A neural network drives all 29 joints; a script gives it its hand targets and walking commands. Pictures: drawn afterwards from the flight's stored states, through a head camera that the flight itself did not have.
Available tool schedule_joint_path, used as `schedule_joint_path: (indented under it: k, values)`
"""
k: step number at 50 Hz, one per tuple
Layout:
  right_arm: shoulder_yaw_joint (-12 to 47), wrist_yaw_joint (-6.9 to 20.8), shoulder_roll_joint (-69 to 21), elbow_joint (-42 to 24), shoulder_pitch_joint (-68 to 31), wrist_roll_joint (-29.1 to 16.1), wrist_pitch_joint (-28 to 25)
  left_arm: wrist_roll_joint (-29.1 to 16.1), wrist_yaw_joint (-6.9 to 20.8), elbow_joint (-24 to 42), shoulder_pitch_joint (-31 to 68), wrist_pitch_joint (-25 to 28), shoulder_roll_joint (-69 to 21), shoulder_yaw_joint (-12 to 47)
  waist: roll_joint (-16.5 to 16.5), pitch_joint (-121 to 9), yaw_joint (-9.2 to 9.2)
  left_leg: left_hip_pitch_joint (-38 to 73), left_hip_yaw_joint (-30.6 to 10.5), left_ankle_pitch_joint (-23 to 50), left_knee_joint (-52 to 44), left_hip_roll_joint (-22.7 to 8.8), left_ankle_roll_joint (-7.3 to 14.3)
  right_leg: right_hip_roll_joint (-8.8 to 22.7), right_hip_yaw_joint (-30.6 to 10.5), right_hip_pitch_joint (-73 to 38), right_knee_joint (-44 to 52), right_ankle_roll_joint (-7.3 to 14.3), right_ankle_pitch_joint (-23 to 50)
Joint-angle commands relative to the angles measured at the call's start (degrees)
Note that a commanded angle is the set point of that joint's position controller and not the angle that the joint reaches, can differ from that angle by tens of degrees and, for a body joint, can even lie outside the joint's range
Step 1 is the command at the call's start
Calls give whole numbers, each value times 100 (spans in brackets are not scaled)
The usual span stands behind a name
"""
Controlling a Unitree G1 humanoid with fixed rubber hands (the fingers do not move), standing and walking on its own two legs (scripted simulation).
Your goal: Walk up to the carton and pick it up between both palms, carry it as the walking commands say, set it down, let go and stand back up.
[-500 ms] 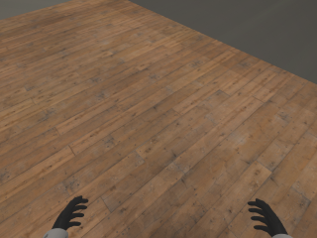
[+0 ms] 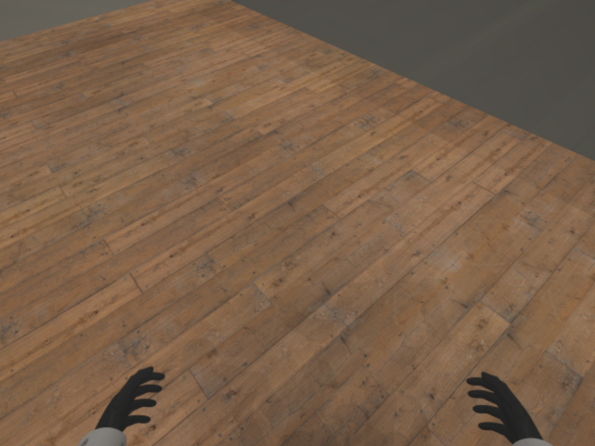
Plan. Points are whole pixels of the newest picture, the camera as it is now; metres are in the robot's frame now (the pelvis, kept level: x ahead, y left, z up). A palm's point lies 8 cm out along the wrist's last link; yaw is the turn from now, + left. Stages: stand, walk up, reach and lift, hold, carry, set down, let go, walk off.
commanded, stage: stand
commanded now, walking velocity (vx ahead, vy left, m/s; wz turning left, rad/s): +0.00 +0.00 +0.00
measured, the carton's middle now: out of the picture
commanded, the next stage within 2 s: walk up in 0.14 s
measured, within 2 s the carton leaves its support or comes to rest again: neither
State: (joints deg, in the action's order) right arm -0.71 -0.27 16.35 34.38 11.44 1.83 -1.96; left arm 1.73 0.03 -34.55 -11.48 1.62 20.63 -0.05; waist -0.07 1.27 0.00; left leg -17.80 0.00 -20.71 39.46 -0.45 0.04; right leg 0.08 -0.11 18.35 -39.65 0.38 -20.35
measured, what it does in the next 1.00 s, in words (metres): steps on the spot: right foot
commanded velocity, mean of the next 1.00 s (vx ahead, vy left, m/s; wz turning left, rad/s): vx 0.01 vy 0.00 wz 0.34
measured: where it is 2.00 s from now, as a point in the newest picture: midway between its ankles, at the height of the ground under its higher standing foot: outside the picture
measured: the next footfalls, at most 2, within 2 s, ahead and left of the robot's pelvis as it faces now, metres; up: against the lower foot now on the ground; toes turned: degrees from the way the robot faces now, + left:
right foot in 0.96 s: +0.03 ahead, -0.10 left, +0.00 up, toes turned +14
left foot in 1.38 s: -0.12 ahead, +0.16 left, +0.00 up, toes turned +31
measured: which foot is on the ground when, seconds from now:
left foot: down 0.00-0.98, up 1.00-1.00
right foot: down 0.00-0.60, up 0.62-0.94, down 0.96-1.00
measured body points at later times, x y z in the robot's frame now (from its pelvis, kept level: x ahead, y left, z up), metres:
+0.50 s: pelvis -0.02 +0.01 +0.00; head +0.00 +0.01 +0.45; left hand +0.12 +0.30 -0.08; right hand +0.16 -0.24 -0.09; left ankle +0.00 +0.12 -0.72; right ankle +0.01 -0.12 -0.72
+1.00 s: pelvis -0.06 +0.00 +0.01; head -0.02 -0.01 +0.46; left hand +0.01 +0.30 -0.08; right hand +0.14 -0.21 -0.10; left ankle +0.00 +0.12 -0.72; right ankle -0.01 -0.11 -0.72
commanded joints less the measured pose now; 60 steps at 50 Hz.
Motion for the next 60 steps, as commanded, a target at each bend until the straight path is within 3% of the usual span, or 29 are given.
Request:
schedule_joint_path:
  k: [1, 16, 17, 18, 21, 24, 26, 27, 28, 29, 30, 31, 32, 33, 34, 35, 38, 39, 45, 46, 47, 48, 49, 50, 51, 52, 55, 58, 60]
  values:
    - [-456, 0, 1454, 45, -413, -50, -144, -55, -24, 38, 244, 205, 1092, -436, -124, -316, 9, 39, -623, 947, -787, -481, 416, 451, -566, -146, 657, 394, 1040]
    - [-448, 16, 1470, 70, -456, -60, -144, -49, -15, -6, 263, 211, 1112, -439, -220, -219, 9, -14, -656, 806, -885, -481, 407, 449, -597, -130, 743, 390, 890]
    - [-227, 263, 1266, 145, -55, 8, 122, -139, -122, -166, 286, -203, 272, -324, -472, -426, 2, -655, -809, 667, -1284, -306, 141, 640, -85, -868, 1028, -146, 312]
    - [-332, 194, 933, -87, -217, 41, 285, -158, -127, 7, -49, -295, 516, -471, -306, 318, 287, -1643, -1126, 1680, -990, -513, 202, 697, -343, -978, 689, -14, 826]
    - [-303, 178, 868, -232, -198, -16, 392, -155, -192, -14, -205, -393, 714, -503, 181, -148, 253, -1203, -602, 2109, -229, -247, 142, 1169, -614, -1101, 715, 329, 2172]
    - [-327, 234, 802, -196, -63, -40, 477, -121, -192, 70, 53, -487, 752, -493, 615, -231, 53, -627, -131, 723, 369, 34, 94, 1666, -858, -379, 1410, 552, 1153]
    - [-327, 275, 678, -148, 86, -63, 520, -95, -190, 111, 359, -506, 801, -503, 1148, -174, -146, -196, 183, -225, 826, 116, 87, 2029, -938, 158, 1639, 689, 1019]
    - [-309, 292, 632, -122, 179, -70, 524, -83, -174, 121, 489, -516, 782, -510, 1205, -157, -244, -19, 241, -283, 530, 58, 103, 2000, -814, 239, 1593, 627, 918]
    - [-271, 288, 644, -39, 293, -75, 497, -78, -166, 114, 562, -523, 710, -498, 887, -139, -334, 140, 74, -70, -127, -14, 172, 1708, -468, 211, 1183, 389, 875]
    - [-280, 248, 807, 34, 371, -57, 458, -85, -145, 111, 505, -513, 545, -449, 34, -154, -319, 249, -582, 888, -876, -270, 324, 1142, 92, 240, 323, 54, 659]
    - [-389, 197, 1214, 25, 365, -27, 411, -125, -121, 186, 376, -511, 283, -364, -1449, -117, -231, 290, -2065, 1813, -1793, -1081, 595, 294, 589, 648, -675, -262, -388]
    - [-459, 181, 1508, 33, 549, -12, 419, -117, -142, 270, 432, -545, 203, -329, -1757, -29, -358, 297, -3147, 1754, -2345, -1503, 730, -81, 90, 1186, -1481, -428, -1220]
    - [-470, 166, 1550, 68, 547, -28, 437, -86, -167, 271, 459, -582, 223, -387, -1532, 82, -338, 50, -3249, 1553, -2382, -1594, 773, 18, -232, 1193, -1868, -449, -1260]
    - [-467, 147, 1453, 54, 372, -32, 456, -87, -158, 242, 410, -584, 254, -391, -1255, 201, -251, -18, -3058, 1252, -2360, -1452, 689, 64, -326, 1198, -2017, -431, -1089]
    - [-374, 80, 1160, 183, 487, -47, 481, -7, -91, 262, 521, -563, 76, -332, -765, 137, -253, 269, -2996, 1165, -2413, -1141, 790, 164, -267, 1144, -2233, -444, -1099]
    - [-350, 55, 1085, 221, 452, -48, 479, 7, -69, 249, 477, -531, 47, -318, -638, 64, -221, 539, -2745, 1368, -2287, -933, 667, 139, -218, 1255, -2075, -436, -963]
    - [-354, 45, 1131, 271, 620, -49, 459, -8, -37, 310, 478, -515, 29, -295, -891, -285, -309, 1293, -2666, 2253, -2089, -789, 648, 80, -173, 1271, -1477, -471, -925]
    - [-338, 43, 1159, 160, 506, -40, 450, -90, -24, 244, 199, -524, -1, -230, -1058, -519, -222, 1275, -2642, 2412, -2147, -786, 695, 95, -187, 1012, -1221, -397, -1020]
    - [-425, 72, 1246, 119, 190, 1, 502, -172, -80, 58, -333, -522, -39, -226, -1184, -503, -6, -2, -2395, 1406, -2382, -540, 577, -222, 250, -581, 519, -303, -644]
    - [-412, 89, 1222, 95, 134, -6, 500, -149, -108, -9, -548, -501, 34, -276, -1040, -515, 136, -461, -2155, 1025, -2306, -402, 395, -215, 365, -1121, 989, -227, -245]
    - [-364, 105, 1089, 31, 3, -30, 479, -107, -159, -125, -881, -484, 167, -341, -768, -502, 360, -1096, -1800, 365, -2102, -137, 109, -31, 388, -1810, 1612, -101, 145]
    - [-292, 134, 802, -50, -31, -24, 445, -44, -203, -219, -1126, -470, 458, -458, 40, -464, 472, -1843, -1180, -612, -1517, 414, -266, 675, -186, -2325, 2311, 105, -276]
    - [-291, 143, 540, -46, 176, -39, 421, -13, -192, -183, -951, -494, 877, -583, 1920, -463, 348, -2259, -362, -1292, 586, 775, -127, 2159, -1864, -1919, 2644, 480, -1099]
    - [-412, 142, 674, -81, -59, 46, 471, -58, -169, -40, -465, -535, 974, -583, 1777, -279, 225, -2088, -10, -1238, 1871, 237, -250, 2838, -2208, -1042, 2965, 999, -1378]
    - [-440, 167, 738, 86, -57, 72, 518, -70, -160, 15, -90, -498, 706, -513, 1049, -43, 4, -1876, -209, -929, 2304, 156, -203, 2443, -1773, -691, 2869, 938, -1367]
    - [-450, 244, 719, 205, 116, 61, 557, -51, -185, 64, 118, -431, 503, -449, 782, 27, -90, -1809, -197, -507, 2646, 158, -207, 2120, -1393, -596, 2785, 861, -998]
    - [-444, 337, 744, 320, 270, 10, 579, -58, -196, 6, 293, -375, 248, -425, 877, -395, -138, -1692, 52, -136, 2909, 72, -224, 1643, -367, -998, 2378, 578, 431]
    - [-341, 319, 570, 267, 122, -35, 565, -16, -152, -89, -143, -376, 298, -497, 982, -436, 102, -1855, 301, -381, 1940, -63, -399, 1743, 65, -1576, 2081, 575, 1613]
    - [-252, 333, 446, 150, -131, -66, 563, 18, -123, -140, -343, -370, 429, -556, 1173, -496, 224, -1472, 369, -471, 1141, -119, -408, 1859, 146, -1561, 1954, 590, 1895]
